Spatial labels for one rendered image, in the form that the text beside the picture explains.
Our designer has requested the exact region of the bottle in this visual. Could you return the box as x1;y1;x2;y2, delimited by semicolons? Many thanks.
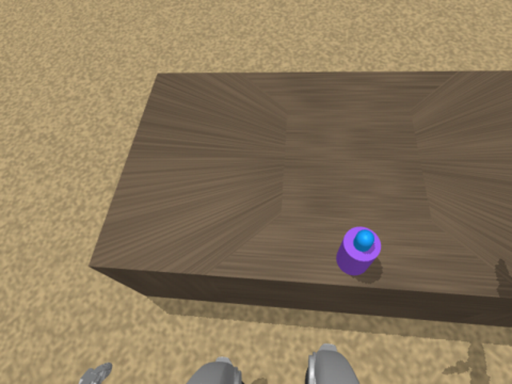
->
336;226;381;275

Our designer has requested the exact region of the left robot hand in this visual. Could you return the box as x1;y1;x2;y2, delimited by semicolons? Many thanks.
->
79;362;112;384

